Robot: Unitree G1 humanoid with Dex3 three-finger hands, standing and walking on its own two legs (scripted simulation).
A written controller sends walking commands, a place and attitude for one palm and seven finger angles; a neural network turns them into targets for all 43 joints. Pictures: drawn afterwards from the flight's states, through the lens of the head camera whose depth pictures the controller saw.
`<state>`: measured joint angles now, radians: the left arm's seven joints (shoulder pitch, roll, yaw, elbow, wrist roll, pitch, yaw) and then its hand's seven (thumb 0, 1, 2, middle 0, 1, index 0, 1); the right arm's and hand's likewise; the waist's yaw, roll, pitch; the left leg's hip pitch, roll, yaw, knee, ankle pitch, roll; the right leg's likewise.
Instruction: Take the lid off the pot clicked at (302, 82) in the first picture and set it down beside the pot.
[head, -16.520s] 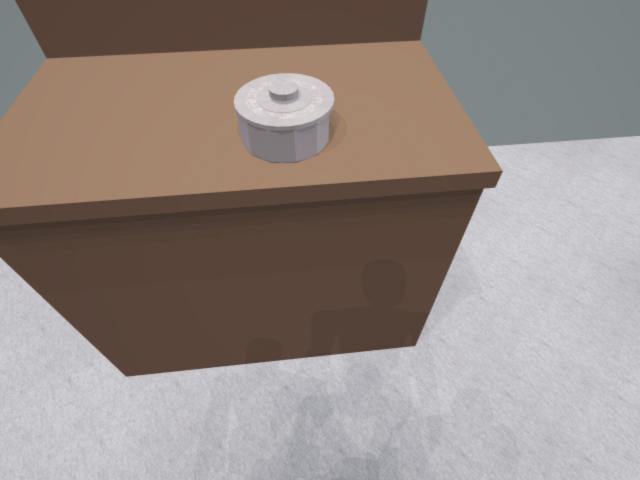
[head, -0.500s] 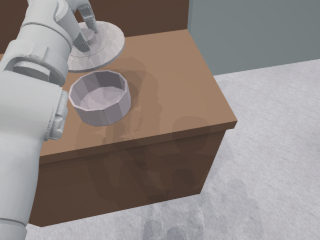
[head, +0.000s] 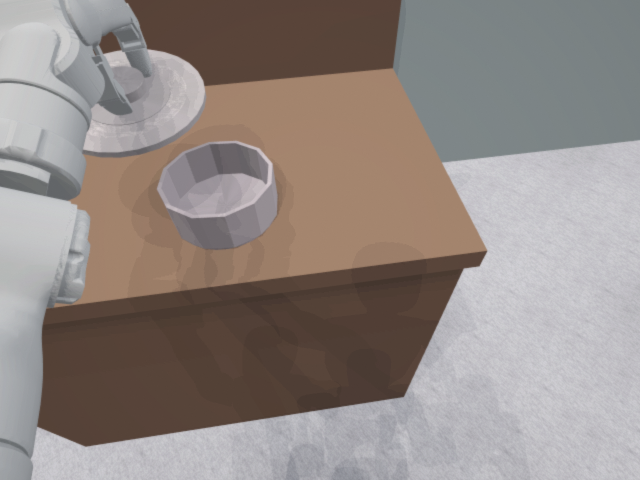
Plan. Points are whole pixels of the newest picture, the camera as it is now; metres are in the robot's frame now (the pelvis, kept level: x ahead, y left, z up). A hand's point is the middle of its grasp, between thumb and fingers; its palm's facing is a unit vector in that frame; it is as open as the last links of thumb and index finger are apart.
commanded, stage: move the lid sideways beside the pot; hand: left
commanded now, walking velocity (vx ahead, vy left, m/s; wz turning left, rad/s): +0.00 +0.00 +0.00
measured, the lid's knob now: (121, 85) +0.51 +0.21 +0.24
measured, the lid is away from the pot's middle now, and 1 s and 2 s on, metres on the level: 0.07 0.18 0.22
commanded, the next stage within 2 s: lower the lid onto the table in 1.56 s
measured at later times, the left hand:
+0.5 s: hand (65, 80) +0.48 +0.24 +0.27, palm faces -0.28 -0.13 -0.95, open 8.4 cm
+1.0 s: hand (10, 92) +0.47 +0.30 +0.26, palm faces -0.30 -0.14 -0.94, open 8.4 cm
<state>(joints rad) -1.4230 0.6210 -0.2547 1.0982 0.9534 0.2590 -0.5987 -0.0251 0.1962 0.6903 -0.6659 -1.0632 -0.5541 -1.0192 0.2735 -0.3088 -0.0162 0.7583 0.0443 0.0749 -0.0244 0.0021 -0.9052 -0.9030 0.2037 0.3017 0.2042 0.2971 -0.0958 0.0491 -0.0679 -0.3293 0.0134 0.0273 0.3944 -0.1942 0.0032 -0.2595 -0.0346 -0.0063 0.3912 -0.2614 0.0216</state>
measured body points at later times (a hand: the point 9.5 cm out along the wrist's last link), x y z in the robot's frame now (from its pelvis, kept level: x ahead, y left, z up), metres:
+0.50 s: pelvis -0.01 +0.01 +0.00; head +0.03 +0.00 +0.45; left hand +0.49 +0.25 +0.32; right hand +0.01 -0.27 -0.13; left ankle -0.01 +0.12 -0.74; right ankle -0.05 -0.13 -0.74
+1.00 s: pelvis +0.00 +0.01 +0.00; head +0.06 +0.00 +0.45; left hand +0.48 +0.31 +0.31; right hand +0.03 -0.28 -0.13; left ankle -0.01 +0.12 -0.74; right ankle -0.05 -0.13 -0.74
